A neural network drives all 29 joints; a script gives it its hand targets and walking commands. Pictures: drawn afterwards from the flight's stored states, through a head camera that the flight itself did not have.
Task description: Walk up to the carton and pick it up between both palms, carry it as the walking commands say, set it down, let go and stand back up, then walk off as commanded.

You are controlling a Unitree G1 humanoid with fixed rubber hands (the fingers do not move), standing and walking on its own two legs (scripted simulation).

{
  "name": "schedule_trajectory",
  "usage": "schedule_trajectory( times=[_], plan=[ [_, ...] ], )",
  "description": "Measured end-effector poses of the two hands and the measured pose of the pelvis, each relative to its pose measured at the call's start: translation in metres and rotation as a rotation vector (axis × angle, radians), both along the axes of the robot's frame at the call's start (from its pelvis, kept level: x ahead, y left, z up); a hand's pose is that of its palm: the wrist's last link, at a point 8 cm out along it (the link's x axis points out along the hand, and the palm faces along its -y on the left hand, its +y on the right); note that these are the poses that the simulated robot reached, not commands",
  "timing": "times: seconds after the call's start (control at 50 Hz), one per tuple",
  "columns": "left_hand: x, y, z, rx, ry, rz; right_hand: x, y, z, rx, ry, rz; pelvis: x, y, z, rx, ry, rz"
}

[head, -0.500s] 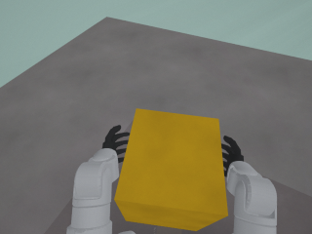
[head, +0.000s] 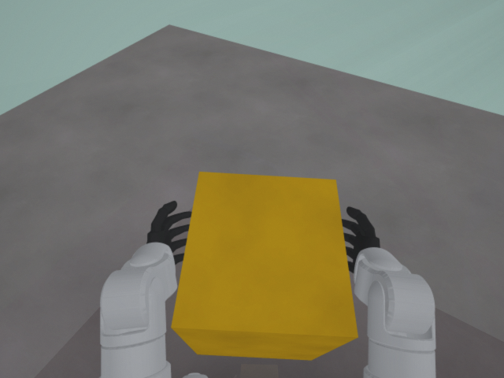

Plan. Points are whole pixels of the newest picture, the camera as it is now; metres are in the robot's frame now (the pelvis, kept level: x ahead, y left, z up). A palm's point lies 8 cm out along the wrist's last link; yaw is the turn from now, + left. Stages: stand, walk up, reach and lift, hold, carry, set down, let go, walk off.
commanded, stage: carry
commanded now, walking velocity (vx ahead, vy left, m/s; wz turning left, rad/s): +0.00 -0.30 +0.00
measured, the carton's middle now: (260, 274) +0.28 +0.03 +0.01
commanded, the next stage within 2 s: none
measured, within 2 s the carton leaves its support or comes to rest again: neither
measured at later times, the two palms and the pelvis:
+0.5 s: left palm (283, 340) +0.17 +0.00 +0.09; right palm out of the picture +0.18 -0.29 +0.09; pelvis -0.09 -0.17 +0.02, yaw -1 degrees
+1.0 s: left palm out of the picture +0.08 -0.22 +0.08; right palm out of the picture +0.06 -0.51 +0.08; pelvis -0.19 -0.36 +0.01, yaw +1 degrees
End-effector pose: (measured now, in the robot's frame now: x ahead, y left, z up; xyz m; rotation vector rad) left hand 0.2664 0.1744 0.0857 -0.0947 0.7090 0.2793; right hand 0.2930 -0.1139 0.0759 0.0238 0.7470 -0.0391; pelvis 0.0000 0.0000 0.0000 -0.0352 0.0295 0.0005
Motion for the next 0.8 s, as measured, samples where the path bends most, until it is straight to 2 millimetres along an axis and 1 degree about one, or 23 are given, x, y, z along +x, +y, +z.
schedule_trajectory(
  times=[0.04,0.12,0.18,0.24,0.3,0.34,0.38,0.44,0.5,0.56,0.6,0.62,0.66,0.7,0.76,0.8],
  plan=[
    [-0.001,-0.023,0.004,0.020,0.014,-0.024,-0.009,-0.023,-0.004,0.022,0.015,-0.026,-0.007,-0.014,0.004,0.028,0.015,0.024],
    [-0.005,-0.066,0.008,0.034,0.053,-0.088,-0.034,-0.066,-0.005,0.030,0.051,-0.089,-0.022,-0.037,0.011,0.058,0.032,0.030],
    [-0.009,-0.093,0.007,0.022,0.041,-0.124,-0.050,-0.093,-0.004,0.031,0.041,-0.135,-0.036,-0.054,0.009,0.053,0.041,0.024],
    [-0.017,-0.113,0.002,-0.013,0.008,-0.140,-0.065,-0.114,-0.002,0.005,0.009,-0.158,-0.052,-0.071,0.003,0.032,0.044,0.024],
    [-0.035,-0.128,-0.008,-0.061,0.004,-0.135,-0.082,-0.129,0.002,-0.054,0.007,-0.142,-0.066,-0.091,0.001,0.050,0.037,0.019],
    [-0.053,-0.137,-0.014,-0.055,0.040,-0.140,-0.093,-0.139,0.002,-0.067,0.042,-0.129,-0.070,-0.104,0.005,0.030,0.033,0.019],
    [-0.071,-0.145,-0.016,-0.038,0.079,-0.134,-0.104,-0.146,0.001,-0.074,0.081,-0.104,-0.073,-0.117,0.011,0.009,0.029,0.022],
    [-0.090,-0.158,-0.011,-0.043,0.094,-0.094,-0.112,-0.160,0.006,-0.078,0.096,-0.061,-0.079,-0.141,0.017,-0.002,0.017,0.004],
    [-0.097,-0.178,0.001,-0.045,0.037,-0.047,-0.110,-0.179,0.016,-0.070,0.039,-0.028,-0.089,-0.171,0.015,-0.003,0.010,-0.020],
    [-0.097,-0.209,0.009,-0.050,-0.035,-0.015,-0.105,-0.209,0.021,-0.057,-0.031,-0.012,-0.099,-0.207,0.007,0.004,0.013,-0.016],
    [-0.097,-0.234,0.011,-0.025,-0.053,-0.022,-0.106,-0.235,0.017,-0.021,-0.048,-0.031,-0.106,-0.229,0.002,-0.011,0.002,-0.007],
    [-0.097,-0.248,0.012,-0.007,-0.044,-0.036,-0.110,-0.249,0.012,0.000,-0.040,-0.047,-0.110,-0.237,0.002,-0.009,-0.002,0.007],
    [-0.102,-0.273,0.011,0.026,-0.005,-0.068,-0.123,-0.274,0.003,0.018,-0.002,-0.074,-0.118,-0.251,0.005,0.025,0.004,0.031],
    [-0.109,-0.296,0.010,0.043,0.037,-0.103,-0.142,-0.296,-0.004,0.029,0.039,-0.104,-0.127,-0.263,0.008,0.049,0.002,0.036],
    [-0.121,-0.325,0.007,0.050,0.064,-0.142,-0.167,-0.325,-0.011,0.041,0.066,-0.141,-0.143,-0.281,0.008,0.059,0.003,0.028],
    [-0.128,-0.341,0.005,0.037,0.052,-0.158,-0.180,-0.340,-0.010,0.037,0.053,-0.162,-0.154,-0.294,0.005,0.052,0.001,0.024]
  ],
)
